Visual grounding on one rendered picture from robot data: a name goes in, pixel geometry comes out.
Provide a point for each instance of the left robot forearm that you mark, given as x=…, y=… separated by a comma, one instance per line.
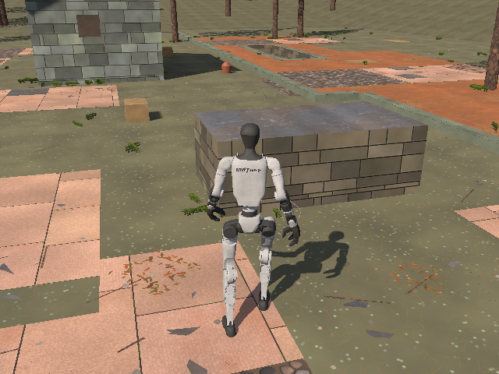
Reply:
x=212, y=202

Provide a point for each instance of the right robot hand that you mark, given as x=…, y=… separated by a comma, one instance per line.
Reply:
x=295, y=235

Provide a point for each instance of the left robot hand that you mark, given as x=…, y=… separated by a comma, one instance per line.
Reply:
x=217, y=210

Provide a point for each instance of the humanoid robot torso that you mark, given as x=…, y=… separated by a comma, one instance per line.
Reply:
x=249, y=180

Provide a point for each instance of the left robot upper arm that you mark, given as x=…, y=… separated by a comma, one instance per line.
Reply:
x=221, y=174

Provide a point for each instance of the right robot upper arm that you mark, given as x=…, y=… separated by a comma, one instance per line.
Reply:
x=278, y=179

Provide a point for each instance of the right robot forearm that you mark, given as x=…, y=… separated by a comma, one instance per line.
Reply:
x=288, y=211

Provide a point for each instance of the left robot shin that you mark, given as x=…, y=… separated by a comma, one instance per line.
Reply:
x=229, y=297

